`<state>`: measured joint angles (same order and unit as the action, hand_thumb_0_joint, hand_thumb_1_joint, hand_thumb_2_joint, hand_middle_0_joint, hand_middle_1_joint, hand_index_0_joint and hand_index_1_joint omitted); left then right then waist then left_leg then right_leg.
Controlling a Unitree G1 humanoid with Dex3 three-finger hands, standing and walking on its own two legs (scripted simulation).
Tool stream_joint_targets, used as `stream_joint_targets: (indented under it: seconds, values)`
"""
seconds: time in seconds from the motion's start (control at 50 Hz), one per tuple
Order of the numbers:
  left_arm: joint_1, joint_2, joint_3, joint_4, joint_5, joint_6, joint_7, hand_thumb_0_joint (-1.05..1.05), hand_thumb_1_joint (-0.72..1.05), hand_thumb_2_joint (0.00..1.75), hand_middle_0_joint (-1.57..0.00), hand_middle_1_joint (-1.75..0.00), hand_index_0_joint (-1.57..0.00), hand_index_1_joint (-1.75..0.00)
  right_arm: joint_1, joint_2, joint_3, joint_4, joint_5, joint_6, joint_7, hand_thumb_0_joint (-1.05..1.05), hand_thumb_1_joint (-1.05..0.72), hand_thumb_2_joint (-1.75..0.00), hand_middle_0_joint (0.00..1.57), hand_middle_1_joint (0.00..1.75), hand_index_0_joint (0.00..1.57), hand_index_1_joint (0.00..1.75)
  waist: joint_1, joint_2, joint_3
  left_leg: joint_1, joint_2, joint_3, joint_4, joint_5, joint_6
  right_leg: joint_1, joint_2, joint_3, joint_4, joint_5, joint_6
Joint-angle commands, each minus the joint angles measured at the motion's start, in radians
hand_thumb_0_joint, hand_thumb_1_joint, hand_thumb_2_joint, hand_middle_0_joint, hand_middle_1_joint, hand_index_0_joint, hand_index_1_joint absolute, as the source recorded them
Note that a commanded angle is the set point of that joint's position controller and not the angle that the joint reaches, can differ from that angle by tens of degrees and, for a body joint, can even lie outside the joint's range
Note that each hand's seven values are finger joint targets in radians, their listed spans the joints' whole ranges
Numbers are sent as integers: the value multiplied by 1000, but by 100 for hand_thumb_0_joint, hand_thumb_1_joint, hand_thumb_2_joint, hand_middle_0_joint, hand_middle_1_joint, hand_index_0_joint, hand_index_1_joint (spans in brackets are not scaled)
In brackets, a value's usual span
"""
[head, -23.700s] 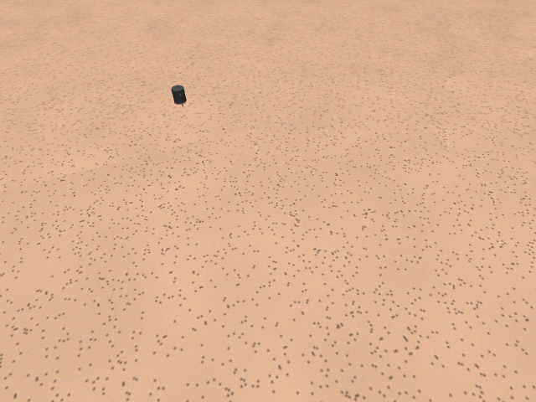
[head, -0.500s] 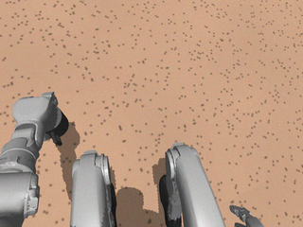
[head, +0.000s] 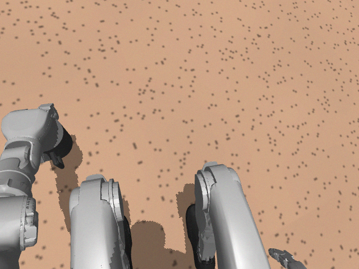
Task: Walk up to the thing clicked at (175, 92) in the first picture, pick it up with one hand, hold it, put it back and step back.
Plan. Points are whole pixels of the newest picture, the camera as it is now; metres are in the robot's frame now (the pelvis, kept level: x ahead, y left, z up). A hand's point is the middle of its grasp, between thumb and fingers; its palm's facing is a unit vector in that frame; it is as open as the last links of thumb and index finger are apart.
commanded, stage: lower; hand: left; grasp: from above
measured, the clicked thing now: (51, 145) +0.41 +0.29 -0.22
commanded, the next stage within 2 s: rest in 0.30 s
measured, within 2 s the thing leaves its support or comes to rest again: rests again in 0.76 s
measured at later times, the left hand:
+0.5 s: hand (53, 144) +0.42 +0.29 -0.25, palm faces -0.46 -0.08 -0.89, open 11.4 cm
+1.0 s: hand (53, 140) +0.43 +0.30 -0.27, palm faces -0.46 -0.11 -0.88, open 11.5 cm
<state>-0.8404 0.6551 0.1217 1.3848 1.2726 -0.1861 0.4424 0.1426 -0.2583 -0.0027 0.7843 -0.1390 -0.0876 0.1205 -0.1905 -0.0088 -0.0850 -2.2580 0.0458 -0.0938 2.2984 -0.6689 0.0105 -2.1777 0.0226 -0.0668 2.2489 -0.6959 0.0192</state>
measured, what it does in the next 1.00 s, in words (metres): lowers itself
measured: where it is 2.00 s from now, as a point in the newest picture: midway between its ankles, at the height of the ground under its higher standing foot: (163, 256)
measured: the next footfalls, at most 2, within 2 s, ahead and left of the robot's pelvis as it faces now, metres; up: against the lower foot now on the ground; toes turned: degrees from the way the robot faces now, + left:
none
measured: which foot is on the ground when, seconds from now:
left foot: down 0.00-1.00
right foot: down 0.00-1.00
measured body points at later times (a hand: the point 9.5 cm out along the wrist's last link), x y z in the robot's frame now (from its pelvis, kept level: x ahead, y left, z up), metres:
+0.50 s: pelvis +0.00 +0.00 -0.04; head +0.25 +0.07 +0.32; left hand +0.44 +0.29 -0.20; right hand +0.06 -0.28 -0.15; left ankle +0.08 +0.12 -0.33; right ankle +0.09 -0.12 -0.33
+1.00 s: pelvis +0.01 +0.00 -0.06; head +0.26 +0.07 +0.30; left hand +0.46 +0.30 -0.22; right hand +0.05 -0.27 -0.16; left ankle +0.08 +0.12 -0.33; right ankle +0.09 -0.12 -0.33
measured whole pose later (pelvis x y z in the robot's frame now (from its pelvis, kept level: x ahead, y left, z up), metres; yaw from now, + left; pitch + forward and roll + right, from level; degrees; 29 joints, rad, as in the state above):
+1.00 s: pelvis +0.01 +0.00 -0.06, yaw -4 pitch +30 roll -10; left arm -0.92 0.82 0.17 1.61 1.28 -0.26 0.55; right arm 0.09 -0.28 0.13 0.78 -0.22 -0.14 0.19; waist -0.25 -0.06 0.04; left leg -2.37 0.05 -0.19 2.53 -0.71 0.00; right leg -2.27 0.05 -0.14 2.43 -0.70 0.02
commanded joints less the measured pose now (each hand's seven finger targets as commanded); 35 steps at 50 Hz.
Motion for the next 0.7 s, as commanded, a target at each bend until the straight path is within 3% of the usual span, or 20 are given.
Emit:
stream_joint_targets:
  seconds: [0.0,0.06,0.18,0.2,0.22,0.24,0.28,0.32,0.38,0.42,0.44,0.5,0.52,0.54,0.62,0.64,0.66,0.68]
  values:
    - [-335,281,30,-132,-32,6,43,0,39,113,-83,-97,-82,-98,206,-245,-68,-9,3,-11,-7,0,-91,-90,20,30,20,30,9,279,-670,584,-25,51,-232,140,10,245,17,-59,-231,205,-58]
    - [-361,280,13,-89,-29,-5,31,0,37,114,-82,-97,-81,-98,209,-245,-49,-7,-1,-11,-3,0,-91,-90,20,30,20,30,-17,231,-640,503,-30,58,-187,153,20,272,25,-62,-227,224,-51]
    - [-379,328,29,-93,-32,-52,37,0,42,111,-83,-101,-84,-100,208,-250,-30,-3,-12,-18,6,0,-91,-90,20,30,20,30,-17,235,-641,464,-29,57,-140,162,20,293,34,-74,-185,235,-47]
    - [-318,311,26,-34,-27,-50,40,0,41,110,-83,-100,-83,-100,200,-251,-25,-8,-10,-18,8,0,-91,-90,20,30,20,30,-9,221,-636,451,-31,61,-133,167,20,299,34,-72,-182,239,-45]
    - [-357,334,42,-78,-33,-60,50,0,43,109,-82,-101,-83,-100,192,-253,-26,-11,-15,-17,9,0,-91,-90,20,30,20,30,-17,232,-649,448,-29,58,-127,162,19,300,36,-75,-173,236,-45]
    - [-334,357,65,-83,-25,-65,61,0,43,108,-82,-101,-83,-100,189,-260,-26,-15,-17,-15,7,0,-91,-90,20,30,20,30,-5,246,-662,458,-30,60,-126,166,17,301,36,-77,-171,237,-45]
    - [-341,357,61,-103,-22,-69,77,0,45,108,-82,-103,-83,-101,180,-259,-30,-11,-21,-17,8,0,-91,-90,20,30,20,30,-4,285,-671,486,-24,58,-116,171,12,276,38,-81,-148,242,-50]
    - [-343,378,80,-120,-3,-68,94,0,44,111,-83,-102,-84,-102,181,-264,-28,-10,-28,-12,9,0,-91,-90,20,30,20,30,-11,315,-683,502,-23,55,-107,186,8,267,39,-85,-131,258,-51]
    - [-354,396,105,-145,-6,-60,126,0,42,111,-81,-102,-81,-101,161,-271,-33,-12,-35,-11,9,0,-90,-90,20,30,20,30,-14,348,-685,505,-19,52,-101,178,6,238,39,-93,-114,252,-53]
    - [-346,386,94,-117,2,-47,138,0,37,108,-78,-95,-78,-95,159,-268,-28,-6,-37,-11,11,0,-90,-89,20,30,20,30,-13,351,-662,496,-20,52,-99,165,5,217,40,-93,-109,240,-56]
    - [-351,382,103,-102,0,-43,144,0,37,111,-78,-94,-78,-94,165,-273,-30,-3,-41,-15,13,0,-90,-89,20,30,20,30,-30,354,-650,500,-20,50,-92,163,5,209,37,-100,-103,235,-53]
    - [-369,371,75,-58,1,-31,147,0,33,109,-75,-94,-75,-94,159,-270,-18,4,-43,-20,18,0,-89,-89,20,30,20,30,-39,344,-633,476,-18,42,-76,160,7,196,43,-104,-91,239,-56]
    - [-384,367,69,-38,0,-30,146,0,35,111,-76,-96,-76,-96,163,-275,-13,1,-48,-26,22,0,-89,-89,20,30,20,30,-58,326,-614,467,-17,36,-67,156,9,186,41,-112,-85,236,-54]
    - [-365,372,71,-24,2,-27,146,0,34,109,-75,-95,-75,-95,164,-273,-6,6,-49,-27,23,0,-89,-89,20,30,20,30,-46,333,-613,451,-18,40,-61,166,11,209,46,-106,-94,249,-51]
    - [-346,385,73,24,-18,-26,140,0,36,108,-75,-98,-76,-97,168,-275,10,2,-54,-37,33,0,-90,-89,20,30,20,30,-48,304,-598,407,-17,37,-42,166,15,239,48,-104,-89,251,-47]
    - [-395,384,61,20,-20,-33,134,0,37,110,-75,-100,-76,-99,175,-275,15,8,-58,-43,38,0,-90,-89,20,30,20,30,-75,280,-584,391,-16,34,-25,154,18,233,50,-110,-86,244,-44]
    - [-348,385,65,42,-22,-34,133,0,34,108,-74,-99,-75,-98,163,-279,19,2,-53,-44,37,0,-89,-89,20,30,20,30,-49,278,-579,385,-19,34,-34,154,18,236,50,-111,-92,238,-45]
    - [-358,403,83,13,-25,-39,130,0,36,109,-75,-100,-76,-99,169,-280,19,3,-58,-45,39,0,-89,-89,20,30,20,30,-60,281,-595,389,-17,34,-21,174,18,264,51,-114,-86,260,-41]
